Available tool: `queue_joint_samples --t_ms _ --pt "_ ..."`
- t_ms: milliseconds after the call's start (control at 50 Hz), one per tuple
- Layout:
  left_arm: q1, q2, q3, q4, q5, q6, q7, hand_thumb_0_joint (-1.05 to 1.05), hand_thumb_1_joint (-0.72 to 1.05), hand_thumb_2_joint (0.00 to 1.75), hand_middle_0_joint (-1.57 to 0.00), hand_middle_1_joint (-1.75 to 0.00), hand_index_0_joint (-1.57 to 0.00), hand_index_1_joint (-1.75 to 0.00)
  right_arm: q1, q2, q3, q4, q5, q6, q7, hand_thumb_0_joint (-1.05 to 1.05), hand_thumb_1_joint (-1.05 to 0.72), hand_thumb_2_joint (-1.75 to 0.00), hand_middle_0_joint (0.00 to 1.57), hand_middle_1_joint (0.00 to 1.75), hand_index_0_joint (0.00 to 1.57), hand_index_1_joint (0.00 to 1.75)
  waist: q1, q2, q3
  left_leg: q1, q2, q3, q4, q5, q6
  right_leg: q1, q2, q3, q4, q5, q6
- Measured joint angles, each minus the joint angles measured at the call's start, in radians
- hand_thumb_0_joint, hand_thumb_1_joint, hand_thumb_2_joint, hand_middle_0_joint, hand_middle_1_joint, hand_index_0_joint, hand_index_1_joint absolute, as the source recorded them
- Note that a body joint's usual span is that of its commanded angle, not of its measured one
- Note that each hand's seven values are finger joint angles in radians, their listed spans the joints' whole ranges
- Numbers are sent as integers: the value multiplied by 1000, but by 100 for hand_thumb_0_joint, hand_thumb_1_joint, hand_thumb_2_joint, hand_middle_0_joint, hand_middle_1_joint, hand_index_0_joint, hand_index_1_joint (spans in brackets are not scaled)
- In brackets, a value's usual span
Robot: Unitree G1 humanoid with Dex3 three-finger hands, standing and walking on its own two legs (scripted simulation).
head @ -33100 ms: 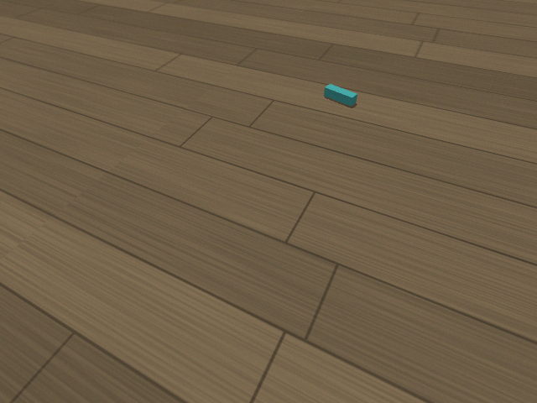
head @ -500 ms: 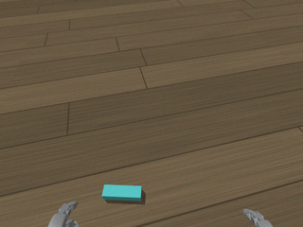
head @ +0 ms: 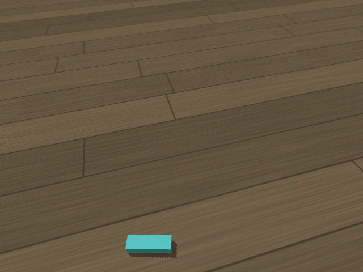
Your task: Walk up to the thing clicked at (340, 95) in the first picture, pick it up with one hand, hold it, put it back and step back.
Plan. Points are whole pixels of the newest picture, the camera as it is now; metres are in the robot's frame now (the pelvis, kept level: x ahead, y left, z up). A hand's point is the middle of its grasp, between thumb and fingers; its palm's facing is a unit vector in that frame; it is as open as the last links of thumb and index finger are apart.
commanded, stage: stand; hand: left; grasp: from above
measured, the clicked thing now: (149, 244) +0.43 +0.21 -0.74
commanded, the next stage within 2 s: step back in 1.84 s
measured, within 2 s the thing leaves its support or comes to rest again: neither
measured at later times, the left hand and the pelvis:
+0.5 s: hand out of the picture +0.04 +0.24 -0.15, palm faces +0.00 -0.94 -0.34, open 7.4 cm; pelvis -0.01 -0.01 +0.01, yaw +0 degrees
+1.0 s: hand out of the picture +0.06 +0.22 -0.15, palm faces -0.02 -0.95 -0.31, open 7.4 cm; pelvis +0.01 -0.01 +0.01, yaw -1 degrees
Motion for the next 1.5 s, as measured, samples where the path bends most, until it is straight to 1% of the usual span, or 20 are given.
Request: queue_joint_samples --t_ms 180,400,680,1040,1500 --pt "-38 15 -1 38 0 -6 -7 0 90 90 -20 -30 -20 -30 -17 -12 0 36 2 -4 4 1 -91 -89 20 30 21 30 -5 -4 -6 40 -5 8 -77 45 1 30 -4 5 -61 39 1" --pt "-57 31 -3 60 -2 -10 -15 0 90 90 -20 -30 -20 -30 -28 -35 0 57 4 -1 10 1 -91 -89 20 30 21 30 -13 2 -6 47 2 5 -108 68 -6 35 4 2 -89 60 -5" --pt "-59 26 -7 75 -10 -12 -20 0 90 90 -20 -30 -20 -30 -35 -45 10 73 8 -3 14 1 -91 -89 20 30 21 30 -16 8 1 49 12 7 -124 70 -13 35 14 3 -103 62 -12" --pt "-78 6 -14 74 -12 -13 -23 0 90 90 -20 -30 -20 -30 -46 -20 24 79 12 -2 16 1 -91 -89 20 30 21 30 -21 0 -8 61 15 15 -135 61 -15 44 16 9 -115 57 -13" --pt "-92 41 -9 59 -15 -14 -28 0 90 90 -20 -30 -20 -30 -61 -48 16 68 12 -8 18 1 -91 -89 20 30 21 30 -22 -4 -4 63 11 20 -138 57 -13 43 13 14 -116 53 -10"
